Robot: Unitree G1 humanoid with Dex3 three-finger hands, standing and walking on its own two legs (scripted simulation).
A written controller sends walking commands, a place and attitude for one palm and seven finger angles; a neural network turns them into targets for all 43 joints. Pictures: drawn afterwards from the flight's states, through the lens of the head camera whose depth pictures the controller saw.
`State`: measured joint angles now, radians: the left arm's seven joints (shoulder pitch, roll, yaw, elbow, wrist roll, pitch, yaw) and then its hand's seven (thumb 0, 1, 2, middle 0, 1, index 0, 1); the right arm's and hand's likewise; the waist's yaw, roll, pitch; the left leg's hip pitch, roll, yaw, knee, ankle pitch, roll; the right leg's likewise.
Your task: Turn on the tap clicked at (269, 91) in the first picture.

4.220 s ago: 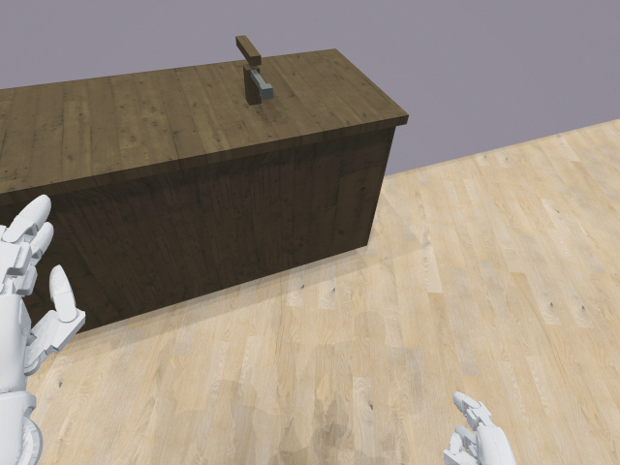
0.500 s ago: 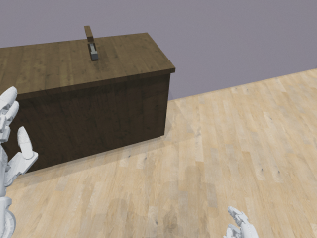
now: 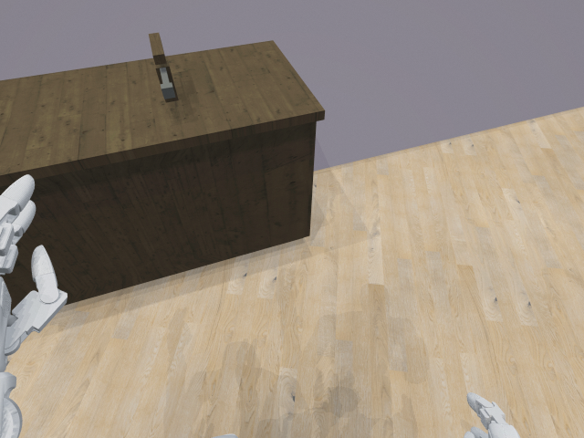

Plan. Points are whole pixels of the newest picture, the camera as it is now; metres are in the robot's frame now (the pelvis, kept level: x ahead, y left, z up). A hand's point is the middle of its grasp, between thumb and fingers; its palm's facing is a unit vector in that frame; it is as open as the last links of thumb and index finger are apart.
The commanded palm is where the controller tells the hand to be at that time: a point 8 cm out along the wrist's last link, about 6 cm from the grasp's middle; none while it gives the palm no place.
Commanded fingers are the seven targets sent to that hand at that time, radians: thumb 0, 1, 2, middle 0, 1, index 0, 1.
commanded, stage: take the last steps up to it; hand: left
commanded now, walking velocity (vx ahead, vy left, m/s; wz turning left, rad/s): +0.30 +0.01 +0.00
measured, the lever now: (168, 90) +0.86 +0.35 +0.02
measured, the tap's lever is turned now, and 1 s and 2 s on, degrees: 0 0 0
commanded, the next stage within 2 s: come to a stop and stand still in 1.72 s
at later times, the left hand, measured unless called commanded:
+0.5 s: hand (118, 211) +0.33 +0.22 +0.17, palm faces +0.40 -0.77 -0.49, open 7.4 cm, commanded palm +0.28 +0.26 +0.17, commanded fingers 0.00 0.90 0.90 -0.20 -0.30 -0.20 -0.30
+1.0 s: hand (146, 151) +0.45 +0.23 +0.16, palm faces +0.46 -0.82 -0.34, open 7.4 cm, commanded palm +0.40 +0.26 +0.17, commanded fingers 0.00 0.90 0.90 -0.20 -0.30 -0.20 -0.30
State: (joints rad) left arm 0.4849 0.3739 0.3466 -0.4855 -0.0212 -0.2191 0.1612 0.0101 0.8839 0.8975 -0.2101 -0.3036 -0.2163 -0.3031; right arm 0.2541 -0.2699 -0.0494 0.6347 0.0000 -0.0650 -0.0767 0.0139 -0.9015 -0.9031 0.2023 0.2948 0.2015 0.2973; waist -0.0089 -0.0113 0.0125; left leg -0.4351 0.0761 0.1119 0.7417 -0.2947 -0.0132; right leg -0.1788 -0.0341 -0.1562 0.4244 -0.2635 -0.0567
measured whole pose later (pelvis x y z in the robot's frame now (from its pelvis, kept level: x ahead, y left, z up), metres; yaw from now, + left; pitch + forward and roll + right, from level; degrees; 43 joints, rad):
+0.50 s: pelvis +0.11 -0.02 -0.02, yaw -1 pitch +0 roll +0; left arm 0.47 0.41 0.38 -0.48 -0.02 -0.20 0.15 0.01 0.89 0.90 -0.21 -0.30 -0.21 -0.30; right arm 0.23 -0.12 0.04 0.61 0.00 -0.10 -0.05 0.01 -0.89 -0.90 0.21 0.30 0.21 0.30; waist 0.02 0.04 0.03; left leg -0.16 0.12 0.14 0.55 -0.38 -0.04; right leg -0.36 -0.05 -0.18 0.56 -0.24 0.03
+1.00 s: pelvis +0.23 -0.02 -0.02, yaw -1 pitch -1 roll +1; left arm 0.44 0.36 0.36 -0.50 -0.03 -0.22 0.19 0.01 0.89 0.90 -0.21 -0.30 -0.21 -0.30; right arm 0.24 -0.21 -0.03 0.60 0.01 -0.06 -0.07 0.01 -0.90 -0.90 0.20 0.29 0.20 0.30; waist 0.02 -0.05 0.02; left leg -0.30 0.03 0.18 0.58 -0.26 0.04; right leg -0.23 -0.07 -0.12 0.73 -0.45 -0.01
